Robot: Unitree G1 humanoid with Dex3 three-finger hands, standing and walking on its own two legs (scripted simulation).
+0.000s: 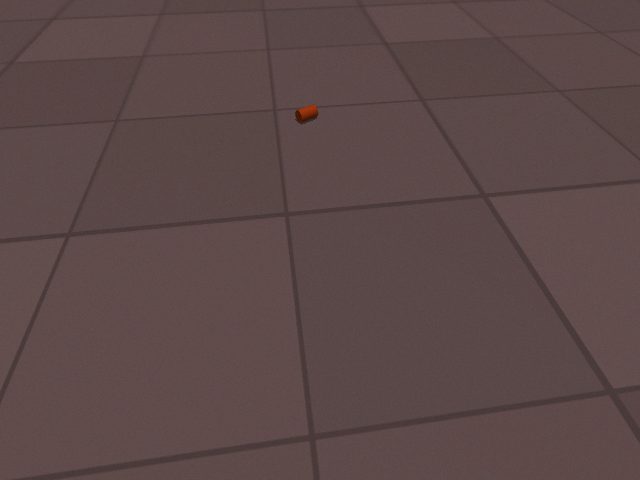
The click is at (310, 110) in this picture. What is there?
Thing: lying can
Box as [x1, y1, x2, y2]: [295, 105, 317, 122]
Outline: 316,107 314,105 310,105 296,110 295,115 297,120 300,122 316,116
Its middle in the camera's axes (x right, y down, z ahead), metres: -0.10 -0.74 +2.37
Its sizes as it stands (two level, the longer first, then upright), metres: 0.119 0.076 0.076
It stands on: the floor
